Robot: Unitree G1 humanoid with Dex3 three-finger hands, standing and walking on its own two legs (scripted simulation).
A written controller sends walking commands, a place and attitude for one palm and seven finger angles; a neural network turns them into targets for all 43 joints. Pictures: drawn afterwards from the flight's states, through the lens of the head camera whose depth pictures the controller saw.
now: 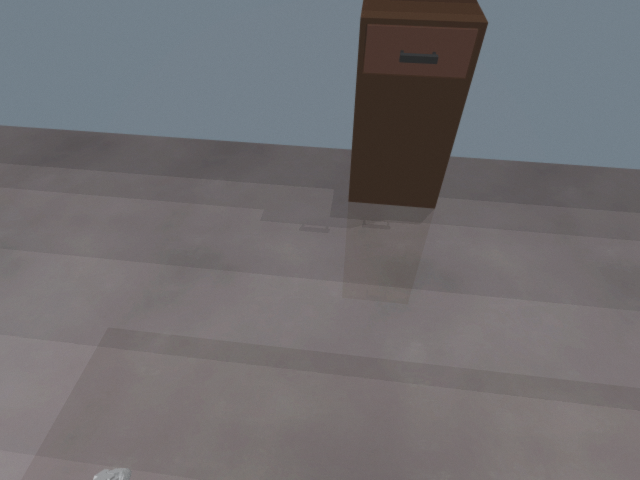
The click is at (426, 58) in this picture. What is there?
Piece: drawer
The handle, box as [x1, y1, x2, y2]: [399, 50, 437, 63]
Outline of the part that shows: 399,61 404,62 436,63 437,61 437,55 435,52 431,54 404,53 403,50 401,50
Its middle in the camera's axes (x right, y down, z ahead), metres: +0.33 -0.63 +1.33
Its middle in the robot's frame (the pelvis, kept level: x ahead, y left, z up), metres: +1.43 -0.28 -0.06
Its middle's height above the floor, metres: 0.71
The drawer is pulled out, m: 0.00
